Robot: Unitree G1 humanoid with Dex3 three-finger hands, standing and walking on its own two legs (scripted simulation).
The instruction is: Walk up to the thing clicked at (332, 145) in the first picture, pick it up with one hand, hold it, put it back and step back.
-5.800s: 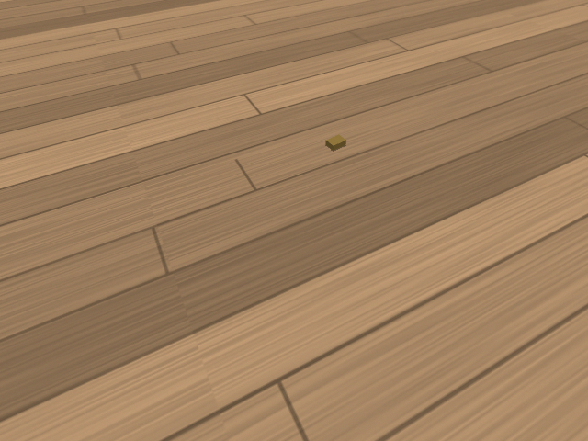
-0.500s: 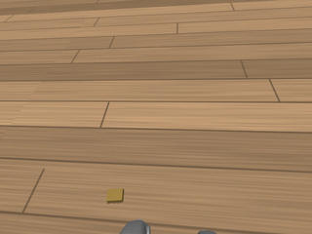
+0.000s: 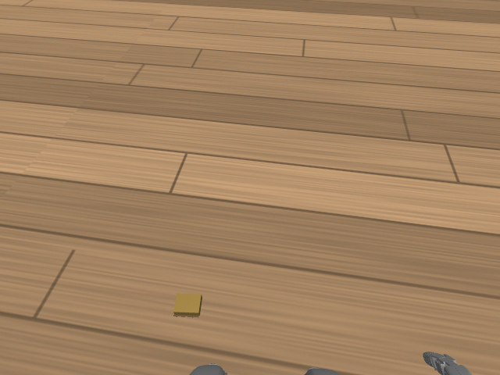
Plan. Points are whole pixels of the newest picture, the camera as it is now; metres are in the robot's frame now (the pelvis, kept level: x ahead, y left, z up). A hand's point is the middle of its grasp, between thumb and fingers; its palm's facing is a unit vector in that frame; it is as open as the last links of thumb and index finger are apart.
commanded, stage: walk up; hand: left
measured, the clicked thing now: (188, 304) +0.46 +0.27 -0.72
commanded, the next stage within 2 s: stand in 1.20 s
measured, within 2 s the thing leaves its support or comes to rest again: neither
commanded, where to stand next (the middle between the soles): +0.08 +0.02 m, yaw -1 degrees
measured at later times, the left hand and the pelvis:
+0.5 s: hand out of the picture +0.11 +0.26 -0.12, palm faces -0.03 -0.93 -0.37, open 7.4 cm; pelvis +0.01 +0.00 +0.04, yaw -1 degrees
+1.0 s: hand out of the picture +0.10 +0.25 -0.11, palm faces -0.06 -0.94 -0.34, open 7.4 cm; pelvis +0.02 +0.00 +0.05, yaw -2 degrees
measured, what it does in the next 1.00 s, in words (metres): stands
